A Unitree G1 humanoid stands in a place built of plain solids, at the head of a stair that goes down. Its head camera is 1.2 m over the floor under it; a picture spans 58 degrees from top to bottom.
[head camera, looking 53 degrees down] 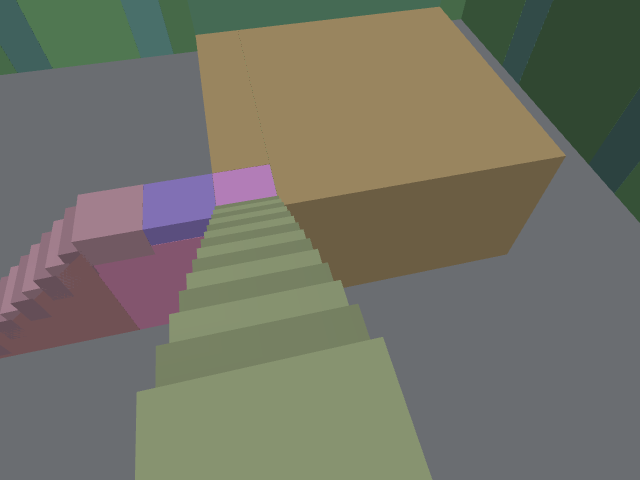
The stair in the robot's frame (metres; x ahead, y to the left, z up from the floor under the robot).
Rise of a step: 0.18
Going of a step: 0.22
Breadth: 0.71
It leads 13 degrees to the left of straight ahead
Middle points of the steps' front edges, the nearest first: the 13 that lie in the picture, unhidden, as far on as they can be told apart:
0.46 0.16 0.00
0.67 0.21 -0.18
0.88 0.26 -0.36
1.10 0.31 -0.54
1.31 0.36 -0.72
1.52 0.41 -0.90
1.73 0.46 -1.08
1.94 0.51 -1.26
2.15 0.55 -1.44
2.36 0.60 -1.62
2.57 0.65 -1.80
2.78 0.70 -1.98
2.99 0.75 -2.16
